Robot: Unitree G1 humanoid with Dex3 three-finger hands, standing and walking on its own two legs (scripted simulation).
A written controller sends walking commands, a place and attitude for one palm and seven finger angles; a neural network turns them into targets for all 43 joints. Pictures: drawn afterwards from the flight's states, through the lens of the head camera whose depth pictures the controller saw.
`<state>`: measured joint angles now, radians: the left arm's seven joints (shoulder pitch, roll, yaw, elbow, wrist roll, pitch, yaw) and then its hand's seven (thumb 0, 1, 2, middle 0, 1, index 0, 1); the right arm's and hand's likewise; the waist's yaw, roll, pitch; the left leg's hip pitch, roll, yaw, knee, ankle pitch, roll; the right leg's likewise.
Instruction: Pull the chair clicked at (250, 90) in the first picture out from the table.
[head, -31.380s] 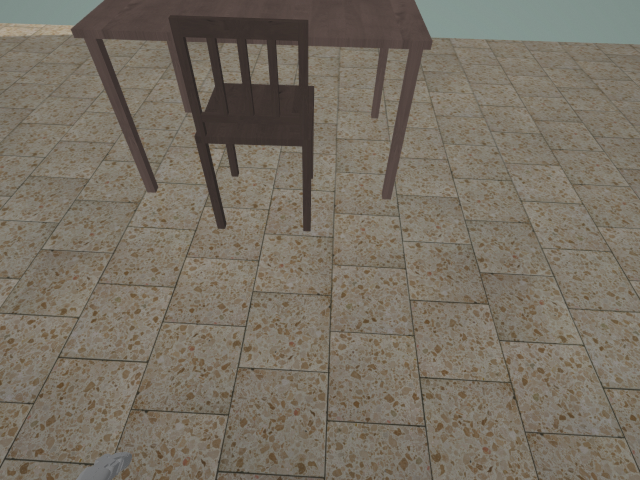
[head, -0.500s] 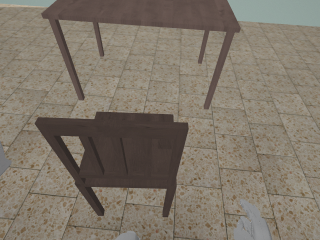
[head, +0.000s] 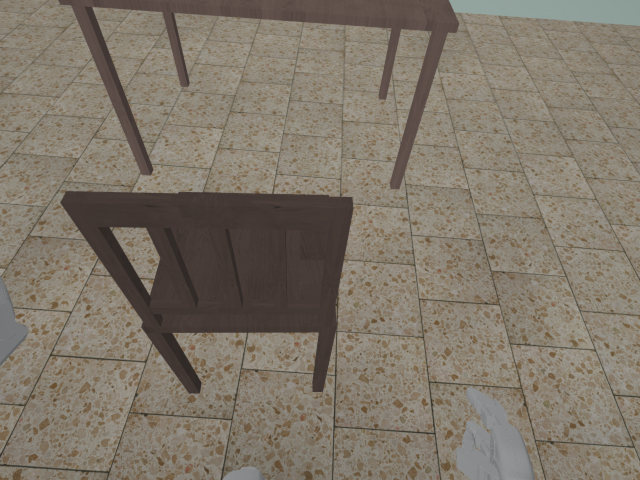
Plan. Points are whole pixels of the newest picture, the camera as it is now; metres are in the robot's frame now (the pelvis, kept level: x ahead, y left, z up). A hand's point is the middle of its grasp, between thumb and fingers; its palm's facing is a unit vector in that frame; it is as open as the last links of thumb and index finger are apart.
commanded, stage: stop stepping back and stand still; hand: left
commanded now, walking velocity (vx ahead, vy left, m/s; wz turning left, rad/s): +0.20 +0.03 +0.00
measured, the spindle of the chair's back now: (228, 269) +0.44 +0.18 -0.09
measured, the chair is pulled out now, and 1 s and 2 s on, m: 0.69 0.69 0.69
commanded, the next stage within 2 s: let the arm hang, fingers relaxed in 0.58 s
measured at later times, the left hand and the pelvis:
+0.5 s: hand (14, 380) +0.17 +0.25 +0.17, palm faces +0.38 -0.80 -0.45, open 7.4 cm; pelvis -0.03 -0.01 +0.01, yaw -1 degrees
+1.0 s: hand out of the picture +0.04 +0.16 -0.17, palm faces +0.08 -0.99 -0.14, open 6.8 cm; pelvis -0.03 -0.02 +0.00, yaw +2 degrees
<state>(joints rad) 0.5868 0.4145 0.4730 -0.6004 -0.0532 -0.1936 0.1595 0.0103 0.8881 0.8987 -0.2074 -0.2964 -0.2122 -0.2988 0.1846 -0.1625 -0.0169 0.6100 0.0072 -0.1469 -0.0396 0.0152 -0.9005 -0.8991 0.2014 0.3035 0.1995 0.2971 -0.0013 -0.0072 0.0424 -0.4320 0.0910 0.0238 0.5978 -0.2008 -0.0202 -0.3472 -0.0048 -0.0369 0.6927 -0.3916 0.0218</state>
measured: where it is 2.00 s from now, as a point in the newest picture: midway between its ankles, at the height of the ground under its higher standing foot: outside the picture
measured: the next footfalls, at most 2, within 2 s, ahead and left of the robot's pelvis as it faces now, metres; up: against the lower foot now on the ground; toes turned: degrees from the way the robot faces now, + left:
right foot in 0.02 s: +0.02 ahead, -0.14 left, +0.00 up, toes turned -3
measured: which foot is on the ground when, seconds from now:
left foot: down 0.00-1.00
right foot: up 0.00-0.00, down 0.02-1.00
